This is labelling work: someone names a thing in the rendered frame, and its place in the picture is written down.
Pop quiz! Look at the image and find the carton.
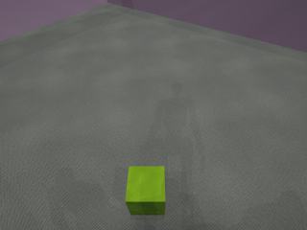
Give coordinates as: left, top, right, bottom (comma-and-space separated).
125, 166, 166, 216

